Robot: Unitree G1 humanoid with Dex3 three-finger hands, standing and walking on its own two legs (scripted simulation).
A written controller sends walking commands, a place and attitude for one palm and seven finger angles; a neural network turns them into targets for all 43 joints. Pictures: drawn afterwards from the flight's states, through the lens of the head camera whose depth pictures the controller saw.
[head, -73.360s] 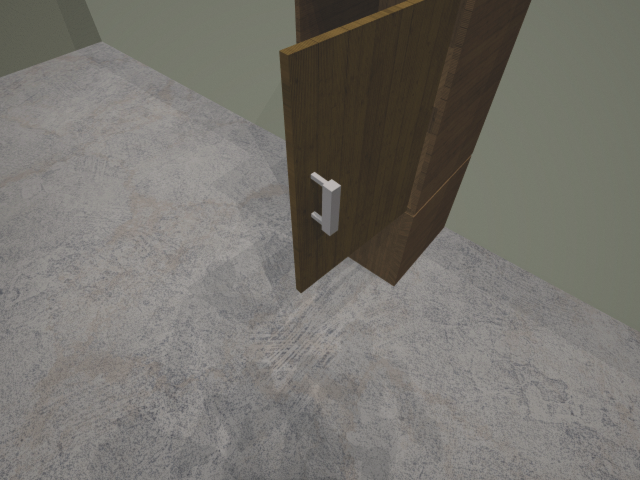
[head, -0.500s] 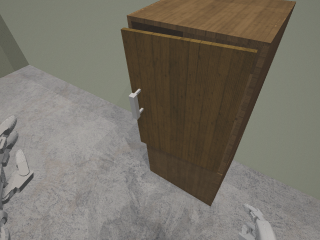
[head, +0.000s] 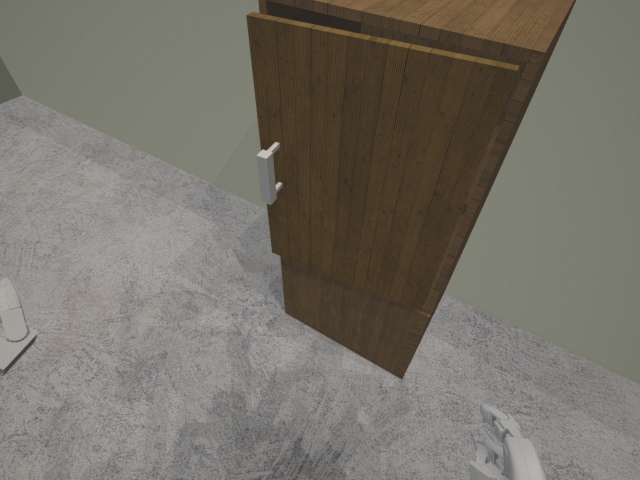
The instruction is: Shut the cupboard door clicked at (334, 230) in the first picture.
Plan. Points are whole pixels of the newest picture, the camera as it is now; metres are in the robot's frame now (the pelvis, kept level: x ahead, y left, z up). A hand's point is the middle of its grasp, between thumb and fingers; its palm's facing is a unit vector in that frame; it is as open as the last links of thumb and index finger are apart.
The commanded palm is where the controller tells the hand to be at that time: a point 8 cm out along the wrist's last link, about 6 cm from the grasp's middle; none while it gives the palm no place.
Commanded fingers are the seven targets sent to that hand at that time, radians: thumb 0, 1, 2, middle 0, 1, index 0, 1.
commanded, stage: step back with the hand held close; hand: left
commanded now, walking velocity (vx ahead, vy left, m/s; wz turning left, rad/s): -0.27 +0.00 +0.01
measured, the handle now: (272, 172) +0.69 +0.14 -0.03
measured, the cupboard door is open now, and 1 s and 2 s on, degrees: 6 6 6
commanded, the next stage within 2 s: stop stepping back and stand still in 0.86 s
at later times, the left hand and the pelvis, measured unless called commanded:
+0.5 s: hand out of the picture +0.13 +0.26 +0.17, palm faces +0.47 -0.76 -0.46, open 7.4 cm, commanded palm +0.06 +0.29 +0.19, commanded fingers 0.00 0.90 0.90 -0.20 -0.30 -0.20 -0.30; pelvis -0.07 -0.01 -0.01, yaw +2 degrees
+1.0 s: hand out of the picture +0.04 +0.27 +0.18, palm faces +0.44 -0.82 -0.37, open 7.4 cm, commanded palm -0.02 +0.30 +0.19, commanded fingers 0.00 0.90 0.90 -0.20 -0.30 -0.20 -0.30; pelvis -0.17 +0.00 +0.00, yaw -2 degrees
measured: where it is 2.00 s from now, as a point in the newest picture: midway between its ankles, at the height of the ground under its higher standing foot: outside the picture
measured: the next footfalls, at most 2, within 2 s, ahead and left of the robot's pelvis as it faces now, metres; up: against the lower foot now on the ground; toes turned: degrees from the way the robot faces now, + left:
right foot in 0.98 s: -0.24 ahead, -0.15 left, +0.00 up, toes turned +0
right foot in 1.42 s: -0.23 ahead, -0.05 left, +0.00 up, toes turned -2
